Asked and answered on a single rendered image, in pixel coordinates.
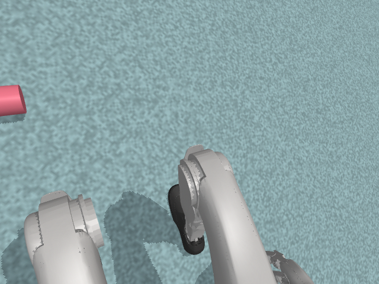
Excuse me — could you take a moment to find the bottle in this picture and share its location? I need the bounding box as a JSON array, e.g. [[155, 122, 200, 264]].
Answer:
[[0, 85, 27, 117]]

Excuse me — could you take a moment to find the right robot hand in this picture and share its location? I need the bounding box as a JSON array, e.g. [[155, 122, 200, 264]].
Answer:
[[266, 250, 314, 284]]

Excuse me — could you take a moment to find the right robot foot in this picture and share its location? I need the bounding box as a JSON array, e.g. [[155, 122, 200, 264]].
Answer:
[[168, 184, 205, 255]]

